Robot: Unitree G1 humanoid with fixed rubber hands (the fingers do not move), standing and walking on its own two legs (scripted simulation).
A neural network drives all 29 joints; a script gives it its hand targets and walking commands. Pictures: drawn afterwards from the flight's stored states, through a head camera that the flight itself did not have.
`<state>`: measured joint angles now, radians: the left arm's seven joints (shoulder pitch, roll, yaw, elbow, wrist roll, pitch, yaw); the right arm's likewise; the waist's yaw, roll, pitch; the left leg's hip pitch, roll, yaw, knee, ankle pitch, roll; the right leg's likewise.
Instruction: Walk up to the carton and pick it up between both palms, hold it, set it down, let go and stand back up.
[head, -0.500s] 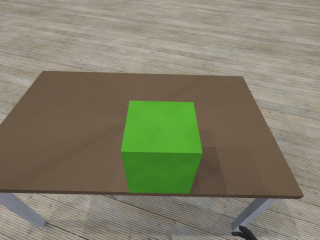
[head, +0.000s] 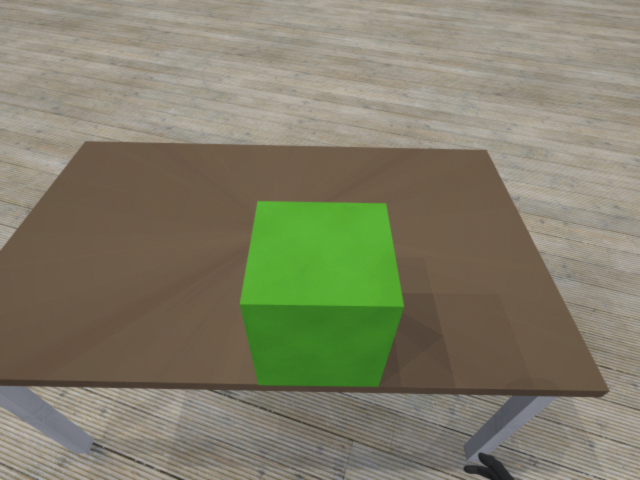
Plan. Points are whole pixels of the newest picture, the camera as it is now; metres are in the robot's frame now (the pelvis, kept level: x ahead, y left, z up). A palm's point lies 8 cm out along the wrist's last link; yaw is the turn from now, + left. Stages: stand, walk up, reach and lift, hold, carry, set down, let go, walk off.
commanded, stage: stand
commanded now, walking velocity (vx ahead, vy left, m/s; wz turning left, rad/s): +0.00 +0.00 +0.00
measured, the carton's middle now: (320, 297) +0.41 +0.01 -0.06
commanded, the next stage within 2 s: none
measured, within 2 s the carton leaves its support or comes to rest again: neither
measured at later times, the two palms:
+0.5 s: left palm out of the picture +0.07 +0.25 -0.13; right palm out of the picture +0.11 -0.24 -0.12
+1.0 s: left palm out of the picture +0.08 +0.25 -0.12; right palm out of the picture +0.11 -0.25 -0.12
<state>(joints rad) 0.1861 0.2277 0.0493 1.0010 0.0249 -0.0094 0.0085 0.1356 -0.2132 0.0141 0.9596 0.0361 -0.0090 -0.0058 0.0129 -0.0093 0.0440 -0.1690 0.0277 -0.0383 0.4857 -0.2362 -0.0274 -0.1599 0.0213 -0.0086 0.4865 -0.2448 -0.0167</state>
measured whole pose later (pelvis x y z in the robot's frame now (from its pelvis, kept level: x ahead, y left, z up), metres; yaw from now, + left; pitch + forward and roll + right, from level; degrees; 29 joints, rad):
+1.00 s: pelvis +0.01 -0.01 +0.00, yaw +0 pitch -4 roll +1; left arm 0.19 0.23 0.05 1.00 0.02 -0.01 0.01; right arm 0.14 -0.22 0.01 0.96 0.04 -0.01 -0.01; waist 0.01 0.00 0.05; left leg -0.15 0.03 -0.04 0.45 -0.23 -0.04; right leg -0.16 0.02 -0.01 0.49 -0.26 -0.03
